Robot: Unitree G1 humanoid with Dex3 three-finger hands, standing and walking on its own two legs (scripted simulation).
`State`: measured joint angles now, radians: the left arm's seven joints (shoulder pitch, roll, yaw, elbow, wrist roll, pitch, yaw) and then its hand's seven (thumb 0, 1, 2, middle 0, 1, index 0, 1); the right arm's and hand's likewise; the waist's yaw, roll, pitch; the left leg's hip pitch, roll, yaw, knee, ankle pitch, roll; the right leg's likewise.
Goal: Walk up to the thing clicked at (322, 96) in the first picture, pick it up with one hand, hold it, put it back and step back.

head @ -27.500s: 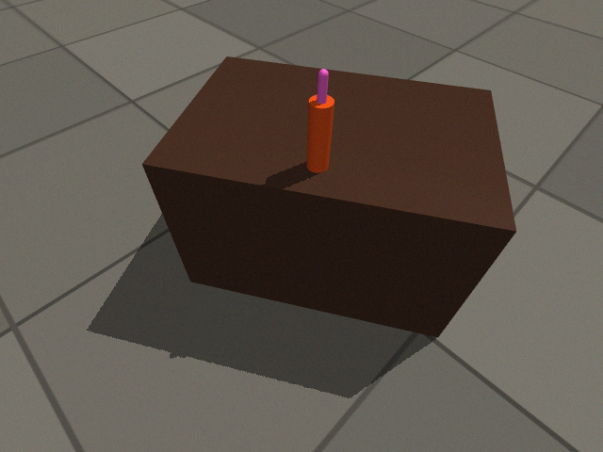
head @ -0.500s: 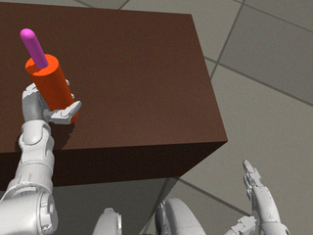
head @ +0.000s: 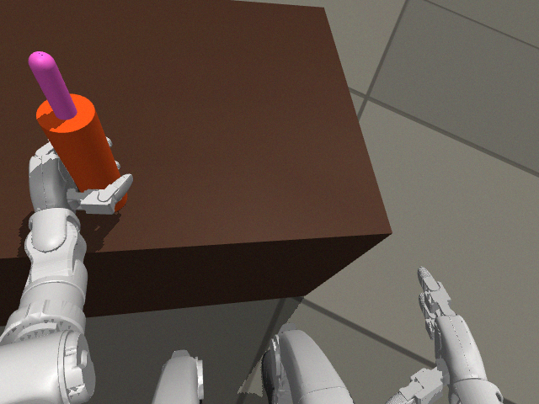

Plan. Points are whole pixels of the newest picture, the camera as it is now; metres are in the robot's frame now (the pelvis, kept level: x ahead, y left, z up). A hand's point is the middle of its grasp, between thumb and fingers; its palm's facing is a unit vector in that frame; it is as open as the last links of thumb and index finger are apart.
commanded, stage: loosen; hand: left
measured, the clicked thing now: (82, 145) +0.46 +0.19 +0.06
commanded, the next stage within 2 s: open in 0.14 s
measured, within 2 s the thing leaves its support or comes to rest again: rests again in 0.54 s
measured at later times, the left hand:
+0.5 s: hand (95, 165) +0.46 +0.19 +0.01, palm faces +0.15 -0.99 +0.00, open 13.2 cm
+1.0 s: hand (39, 130) +0.47 +0.24 +0.07, palm faces +0.19 -0.98 -0.02, open 17.6 cm
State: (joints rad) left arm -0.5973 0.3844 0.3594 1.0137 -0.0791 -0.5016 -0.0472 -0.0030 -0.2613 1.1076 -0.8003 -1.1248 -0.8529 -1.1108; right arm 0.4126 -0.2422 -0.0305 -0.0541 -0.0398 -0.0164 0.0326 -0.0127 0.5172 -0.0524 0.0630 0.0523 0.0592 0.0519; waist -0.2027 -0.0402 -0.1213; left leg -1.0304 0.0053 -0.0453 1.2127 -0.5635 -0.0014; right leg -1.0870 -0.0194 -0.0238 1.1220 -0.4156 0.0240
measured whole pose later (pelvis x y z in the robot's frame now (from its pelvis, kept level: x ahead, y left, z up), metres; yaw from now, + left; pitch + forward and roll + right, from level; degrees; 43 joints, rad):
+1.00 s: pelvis +0.00 +0.00 +0.01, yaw +0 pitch +20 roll -2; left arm -0.66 0.49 0.44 0.95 -0.11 -0.40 -0.14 -0.01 -0.60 0.00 -0.08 -0.03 -0.09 -0.01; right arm 0.42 -0.24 -0.03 0.02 -0.01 0.01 0.00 -0.01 0.53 -0.05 0.07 0.05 0.06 0.05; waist -0.17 -0.02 -0.14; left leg -0.98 0.01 -0.03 1.18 -0.56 0.00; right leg -1.04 -0.02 -0.01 1.09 -0.41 0.03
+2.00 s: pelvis +0.04 -0.01 +0.06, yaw +1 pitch +7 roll +0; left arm 0.51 0.27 0.18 -0.10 -0.07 0.06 0.07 -0.01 -0.43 0.03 -0.05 -0.05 -0.06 -0.04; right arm 0.45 -0.22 -0.07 0.19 0.07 0.03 -0.07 -0.01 0.49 -0.06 0.06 0.05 0.06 0.05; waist 0.03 0.01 -0.11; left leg -0.47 -0.01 -0.03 0.83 -0.48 0.00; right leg -0.55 -0.03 -0.02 0.82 -0.38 0.02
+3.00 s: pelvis +0.02 +0.00 +0.05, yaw +0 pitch +9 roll +0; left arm 0.45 0.21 0.00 0.06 -0.04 0.08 0.09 -0.01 -0.55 0.04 -0.05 -0.05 -0.05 -0.05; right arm 0.45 -0.19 0.01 0.11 0.03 0.01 -0.09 0.01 -0.77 -0.82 0.19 0.28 0.19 0.28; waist 0.00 -0.01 -0.11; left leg -0.60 -0.01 -0.02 0.96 -0.52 0.01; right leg -0.69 -0.04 0.00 0.93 -0.40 0.03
